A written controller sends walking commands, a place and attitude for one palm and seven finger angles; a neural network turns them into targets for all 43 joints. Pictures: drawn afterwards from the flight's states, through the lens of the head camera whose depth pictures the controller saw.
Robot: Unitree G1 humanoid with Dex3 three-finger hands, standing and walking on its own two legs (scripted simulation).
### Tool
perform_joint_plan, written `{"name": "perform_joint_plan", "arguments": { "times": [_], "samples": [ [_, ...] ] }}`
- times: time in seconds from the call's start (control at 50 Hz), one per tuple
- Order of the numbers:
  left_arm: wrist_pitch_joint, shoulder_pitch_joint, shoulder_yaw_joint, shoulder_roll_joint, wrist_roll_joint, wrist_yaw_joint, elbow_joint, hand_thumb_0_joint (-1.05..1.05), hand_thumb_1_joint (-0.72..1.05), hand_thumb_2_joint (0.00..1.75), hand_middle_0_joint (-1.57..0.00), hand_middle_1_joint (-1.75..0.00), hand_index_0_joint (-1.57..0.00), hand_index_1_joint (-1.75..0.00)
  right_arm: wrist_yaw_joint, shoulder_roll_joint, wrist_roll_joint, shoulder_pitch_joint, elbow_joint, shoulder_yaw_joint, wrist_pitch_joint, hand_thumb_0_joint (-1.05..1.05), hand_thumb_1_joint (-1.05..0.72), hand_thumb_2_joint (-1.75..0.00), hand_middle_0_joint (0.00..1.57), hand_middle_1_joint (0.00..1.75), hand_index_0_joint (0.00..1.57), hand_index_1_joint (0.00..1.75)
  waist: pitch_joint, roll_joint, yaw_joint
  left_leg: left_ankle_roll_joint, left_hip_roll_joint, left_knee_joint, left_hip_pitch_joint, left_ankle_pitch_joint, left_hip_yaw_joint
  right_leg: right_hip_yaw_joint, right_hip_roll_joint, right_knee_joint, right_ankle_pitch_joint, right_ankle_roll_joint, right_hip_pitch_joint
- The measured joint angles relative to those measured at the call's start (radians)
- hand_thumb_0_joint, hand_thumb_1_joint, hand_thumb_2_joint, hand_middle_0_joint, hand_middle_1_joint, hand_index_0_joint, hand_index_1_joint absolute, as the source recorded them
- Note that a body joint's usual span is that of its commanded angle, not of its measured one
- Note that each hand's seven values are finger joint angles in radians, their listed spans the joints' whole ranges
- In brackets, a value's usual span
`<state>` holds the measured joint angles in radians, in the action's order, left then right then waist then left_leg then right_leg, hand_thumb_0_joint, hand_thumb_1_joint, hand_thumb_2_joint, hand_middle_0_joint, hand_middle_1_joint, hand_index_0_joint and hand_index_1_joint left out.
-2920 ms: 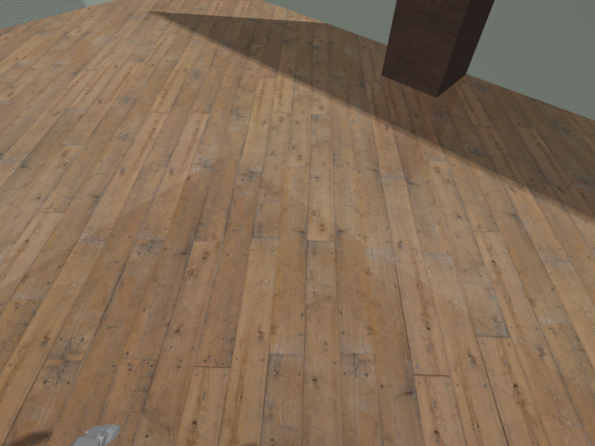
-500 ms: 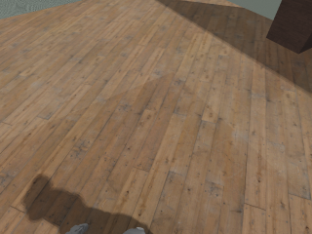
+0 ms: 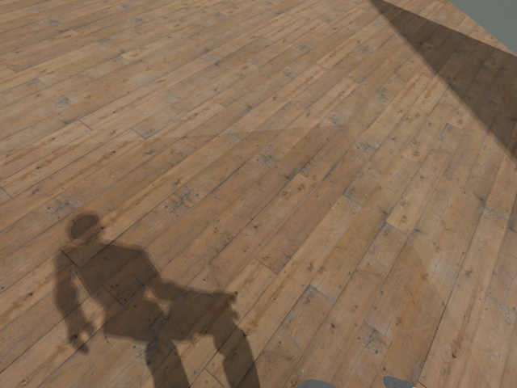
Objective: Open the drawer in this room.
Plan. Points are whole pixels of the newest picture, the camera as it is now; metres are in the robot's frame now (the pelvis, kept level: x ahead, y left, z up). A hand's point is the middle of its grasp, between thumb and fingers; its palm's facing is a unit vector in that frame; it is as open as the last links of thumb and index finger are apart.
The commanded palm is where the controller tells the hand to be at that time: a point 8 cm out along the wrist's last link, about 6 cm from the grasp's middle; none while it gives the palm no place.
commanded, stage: turn or walk to find it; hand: left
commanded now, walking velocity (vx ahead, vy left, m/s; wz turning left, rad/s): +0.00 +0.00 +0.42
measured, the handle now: out of the picture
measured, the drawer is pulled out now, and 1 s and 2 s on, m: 0.00 0.00 0.00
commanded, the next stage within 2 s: none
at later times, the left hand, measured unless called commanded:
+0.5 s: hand out of the picture +0.07 +0.17 -0.14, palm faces +0.19 -0.94 -0.27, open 7.3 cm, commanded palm none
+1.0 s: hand out of the picture -0.06 +0.23 -0.17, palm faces +0.45 -0.86 -0.23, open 7.3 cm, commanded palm none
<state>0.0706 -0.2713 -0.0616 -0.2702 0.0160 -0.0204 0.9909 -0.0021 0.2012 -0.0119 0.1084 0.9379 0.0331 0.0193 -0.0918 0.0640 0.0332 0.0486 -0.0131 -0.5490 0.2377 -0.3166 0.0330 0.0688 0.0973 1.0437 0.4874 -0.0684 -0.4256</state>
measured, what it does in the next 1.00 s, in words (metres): steps on the spot, turning left: right foot, then left foot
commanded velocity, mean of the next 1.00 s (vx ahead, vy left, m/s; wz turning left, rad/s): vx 0.00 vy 0.00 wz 0.42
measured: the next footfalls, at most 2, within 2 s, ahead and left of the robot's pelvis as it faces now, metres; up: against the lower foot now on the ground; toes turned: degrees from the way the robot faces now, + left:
right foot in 0.36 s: +0.05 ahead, -0.13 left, +0.00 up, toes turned +5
left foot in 0.76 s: -0.01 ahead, +0.11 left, +0.00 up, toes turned +25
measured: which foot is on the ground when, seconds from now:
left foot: down 0.00-0.36, up 0.38-0.74, down 0.76-1.00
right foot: up 0.00-0.34, down 0.36-0.78, up 0.80-1.00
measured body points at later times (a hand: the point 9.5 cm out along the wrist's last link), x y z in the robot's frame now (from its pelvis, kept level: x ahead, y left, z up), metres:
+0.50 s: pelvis +0.00 -0.03 +0.00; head +0.03 -0.05 +0.45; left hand +0.06 +0.22 -0.12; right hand +0.07 -0.28 -0.16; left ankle -0.06 +0.09 -0.66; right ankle +0.01 -0.13 -0.73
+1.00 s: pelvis -0.02 +0.01 +0.01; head +0.00 +0.05 +0.45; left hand -0.08 +0.28 -0.15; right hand +0.16 -0.17 -0.12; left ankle -0.05 +0.10 -0.73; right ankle +0.02 -0.14 -0.66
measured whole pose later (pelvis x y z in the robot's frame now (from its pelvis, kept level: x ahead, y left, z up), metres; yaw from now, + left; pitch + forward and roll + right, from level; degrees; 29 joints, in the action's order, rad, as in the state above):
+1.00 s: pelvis -0.02 +0.01 +0.01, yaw +24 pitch +0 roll -1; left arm 0.06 -0.21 -0.07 -0.26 0.01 -0.01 0.96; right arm 0.00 0.19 -0.02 0.16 0.94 0.03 0.01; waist -0.07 0.04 0.01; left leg 0.05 -0.02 -0.47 0.23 -0.24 0.02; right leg 0.05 0.10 1.05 0.41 -0.08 -0.45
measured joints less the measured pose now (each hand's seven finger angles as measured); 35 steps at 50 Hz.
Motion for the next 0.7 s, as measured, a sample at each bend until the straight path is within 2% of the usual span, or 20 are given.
{"name": "perform_joint_plan", "arguments": {
  "times": [0.06,0.16,0.28,0.34,0.36,0.38,0.42,0.48,0.52,0.6,0.7],
  "samples": [
    [-0.007,0.022,-0.002,0.001,-0.001,0.006,-0.015,0.00,0.91,0.89,-0.20,-0.29,-0.20,-0.30,0.003,-0.011,0.001,0.010,0.000,-0.005,-0.002,0.00,-0.91,-0.90,0.20,0.30,0.20,0.30,0.009,-0.012,-0.003,0.006,-0.007,0.053,-0.023,0.033,-0.021,-0.016,-0.003,0.025,-0.053,-0.013,-0.028],
    [-0.011,0.067,-0.001,0.015,-0.003,0.007,-0.047,0.00,0.91,0.89,-0.20,-0.29,-0.20,-0.30,0.001,-0.020,-0.003,0.042,0.002,-0.003,0.001,0.00,-0.90,-0.90,0.21,0.30,0.20,0.30,0.023,-0.031,-0.021,0.009,-0.024,0.088,-0.034,0.058,-0.056,-0.035,-0.011,-0.060,-0.072,-0.023,-0.017],
    [-0.021,0.122,0.007,0.045,-0.008,0.004,-0.086,0.00,0.91,0.89,-0.20,-0.29,-0.20,-0.30,-0.001,-0.010,-0.011,0.091,0.013,0.012,0.014,0.00,-0.90,-0.90,0.21,0.30,0.20,0.30,0.029,-0.060,-0.056,-0.004,-0.045,0.066,-0.010,0.058,-0.101,-0.037,-0.046,-0.257,-0.063,-0.009,0.060],
    [-0.037,0.132,0.015,0.059,-0.010,0.003,-0.107,0.00,0.91,0.89,-0.20,-0.30,-0.20,-0.30,-0.001,0.003,-0.009,0.117,0.020,0.022,0.020,0.00,-0.90,-0.90,0.21,0.30,0.20,0.30,0.034,-0.075,-0.067,-0.020,-0.059,0.025,0.019,0.042,-0.120,-0.027,-0.065,-0.439,-0.160,0.002,0.140],
    [-0.048,0.131,0.018,0.064,-0.008,0.001,-0.113,0.00,0.91,0.89,-0.20,-0.30,-0.20,-0.30,-0.002,0.010,-0.005,0.127,0.021,0.026,0.022,0.01,-0.90,-0.90,0.21,0.30,0.20,0.30,0.039,-0.081,-0.066,-0.027,-0.063,-0.009,0.039,0.027,-0.126,-0.019,-0.066,-0.496,-0.186,0.030,0.165],
    [-0.056,0.133,0.022,0.073,-0.003,-0.001,-0.114,0.00,0.91,0.89,-0.20,-0.30,-0.20,-0.30,-0.002,0.019,-0.002,0.129,0.025,0.031,0.026,0.01,-0.90,-0.90,0.21,0.30,0.20,0.30,0.034,-0.099,-0.068,-0.038,-0.059,-0.076,0.067,-0.037,-0.130,-0.007,-0.072,-0.492,-0.185,0.057,0.164],
    [-0.063,0.127,0.030,0.084,-0.002,-0.002,-0.119,0.00,0.91,0.89,-0.20,-0.30,-0.20,-0.30,-0.002,0.028,-0.005,0.136,0.032,0.042,0.040,0.01,-0.91,-0.90,0.21,0.30,0.20,0.30,0.028,-0.108,-0.074,-0.054,-0.061,-0.271,0.136,-0.146,-0.113,0.017,-0.063,-0.481,-0.175,0.086,0.170],
    [-0.062,0.110,0.035,0.094,-0.001,-0.003,-0.117,0.00,0.91,0.89,-0.20,-0.30,-0.21,-0.30,-0.011,0.039,-0.008,0.141,0.046,0.051,0.054,0.01,-0.91,-0.90,0.20,0.30,0.20,0.30,0.024,-0.108,-0.074,-0.077,-0.034,-0.517,0.214,-0.123,-0.079,0.044,-0.050,-0.512,-0.184,0.092,0.201],
    [-0.061,0.098,0.036,0.098,0.001,-0.004,-0.108,0.00,0.91,0.89,-0.20,-0.30,-0.21,-0.30,-0.016,0.043,-0.008,0.142,0.053,0.053,0.058,0.01,-0.91,-0.90,0.20,0.30,0.19,0.30,0.022,-0.104,-0.076,-0.091,-0.007,-0.578,0.234,-0.092,-0.066,0.063,-0.042,-0.530,-0.191,0.091,0.217],
    [-0.059,0.075,0.036,0.096,0.006,-0.003,-0.089,0.00,0.91,0.89,-0.21,-0.30,-0.21,-0.30,-0.019,0.041,-0.007,0.134,0.062,0.049,0.065,0.01,-0.91,-0.90,0.20,0.30,0.19,0.30,0.015,-0.083,-0.069,-0.109,0.034,-0.514,0.213,-0.101,-0.042,0.096,-0.018,-0.539,-0.189,0.084,0.232],
    [-0.054,0.050,0.027,0.075,0.011,0.000,-0.066,0.00,0.91,0.89,-0.21,-0.30,-0.21,-0.30,-0.019,0.032,0.000,0.097,0.058,0.035,0.058,0.01,-0.91,-0.90,0.20,0.30,0.19,0.30,-0.002,-0.050,-0.044,-0.103,0.051,-0.284,0.129,-0.125,0.004,0.135,0.018,-0.500,-0.168,0.062,0.221]
  ]
}}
